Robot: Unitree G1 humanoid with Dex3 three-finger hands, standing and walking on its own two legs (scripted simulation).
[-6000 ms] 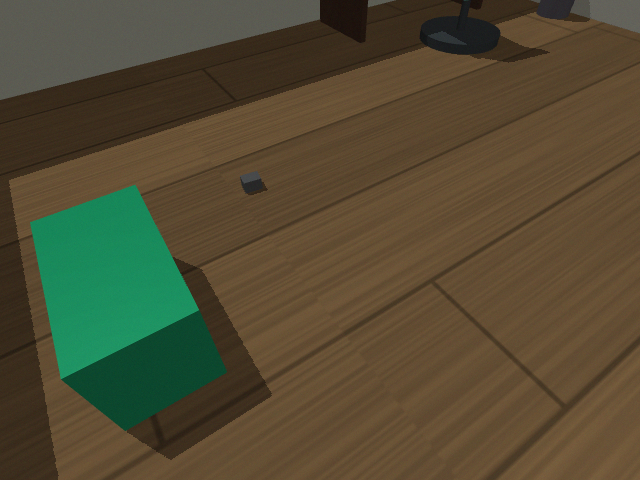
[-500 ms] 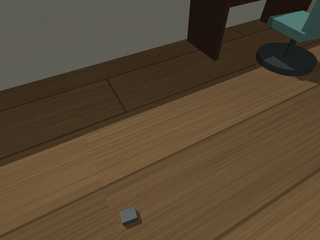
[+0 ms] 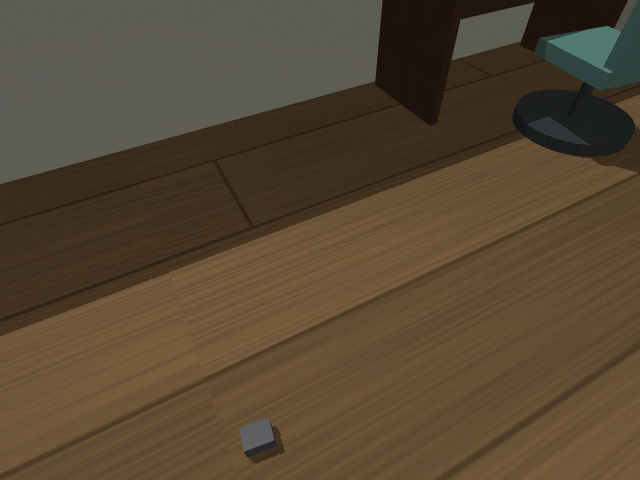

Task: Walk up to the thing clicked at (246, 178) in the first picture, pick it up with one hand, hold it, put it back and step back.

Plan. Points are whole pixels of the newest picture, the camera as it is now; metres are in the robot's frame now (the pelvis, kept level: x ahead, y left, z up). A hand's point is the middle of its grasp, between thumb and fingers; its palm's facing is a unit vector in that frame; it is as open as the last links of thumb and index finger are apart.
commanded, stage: walk up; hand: left
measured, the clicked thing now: (258, 437) +0.39 +0.22 -0.75
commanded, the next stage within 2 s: stand in 0.12 s
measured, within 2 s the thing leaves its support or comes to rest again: neither
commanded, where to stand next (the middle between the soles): +0.07 +0.01 m, yaw +1 degrees
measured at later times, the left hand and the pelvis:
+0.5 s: hand out of the picture +0.07 +0.25 -0.16, palm faces -0.02 -0.94 -0.34, open 7.4 cm; pelvis -0.01 -0.01 +0.00, yaw +0 degrees
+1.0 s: hand out of the picture +0.06 +0.24 -0.16, palm faces -0.01 -0.94 -0.34, open 7.4 cm; pelvis -0.01 -0.01 +0.00, yaw +1 degrees
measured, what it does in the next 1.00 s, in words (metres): stands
